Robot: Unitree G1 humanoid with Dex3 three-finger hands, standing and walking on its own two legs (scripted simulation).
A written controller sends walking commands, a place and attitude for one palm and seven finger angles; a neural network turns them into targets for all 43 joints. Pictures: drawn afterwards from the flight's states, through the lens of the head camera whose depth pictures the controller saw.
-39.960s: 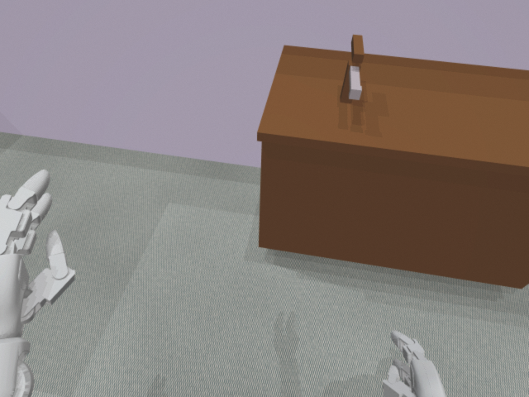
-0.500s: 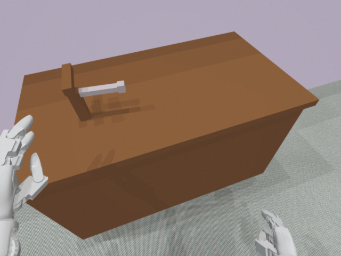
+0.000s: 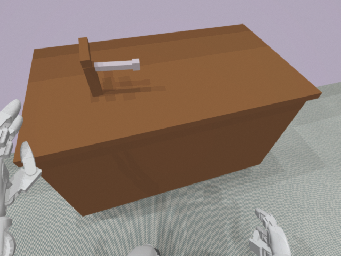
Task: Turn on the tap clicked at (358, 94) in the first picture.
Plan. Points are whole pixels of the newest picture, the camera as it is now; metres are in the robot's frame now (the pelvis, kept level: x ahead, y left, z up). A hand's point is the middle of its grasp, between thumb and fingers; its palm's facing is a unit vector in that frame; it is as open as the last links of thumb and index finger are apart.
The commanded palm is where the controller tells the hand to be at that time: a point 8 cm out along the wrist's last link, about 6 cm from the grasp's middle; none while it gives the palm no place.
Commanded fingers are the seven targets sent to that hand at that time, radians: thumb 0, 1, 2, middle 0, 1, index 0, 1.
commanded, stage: step back with the hand held close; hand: left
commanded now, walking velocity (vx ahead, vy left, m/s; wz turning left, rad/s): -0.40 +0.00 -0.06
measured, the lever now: (135, 64) +0.67 +0.17 +0.06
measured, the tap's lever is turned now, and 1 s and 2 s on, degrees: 81 81 81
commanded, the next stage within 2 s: stop stepping back and stand still in 0.44 s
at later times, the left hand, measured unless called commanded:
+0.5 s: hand (25, 211) +0.15 +0.23 +0.17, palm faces +0.31 -0.89 -0.33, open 7.4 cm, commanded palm +0.09 +0.28 +0.19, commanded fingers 0.00 0.90 0.90 -0.20 -0.30 -0.20 -0.30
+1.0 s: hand out of the picture +0.04 +0.23 +0.18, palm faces +0.36 -0.83 -0.43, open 7.4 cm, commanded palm +0.00 +0.27 +0.19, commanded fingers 0.00 0.90 0.90 -0.20 -0.30 -0.20 -0.30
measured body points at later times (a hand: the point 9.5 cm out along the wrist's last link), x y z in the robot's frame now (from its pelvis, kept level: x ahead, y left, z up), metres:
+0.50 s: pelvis -0.09 +0.01 +0.00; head -0.06 +0.02 +0.45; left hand +0.13 +0.27 +0.19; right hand +0.10 -0.20 -0.08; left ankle +0.06 +0.09 -0.72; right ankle -0.17 -0.11 -0.73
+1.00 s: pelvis -0.17 +0.00 +0.01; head -0.18 -0.01 +0.46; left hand +0.02 +0.27 +0.21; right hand -0.03 -0.24 -0.08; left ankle -0.13 +0.10 -0.69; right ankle -0.14 -0.08 -0.73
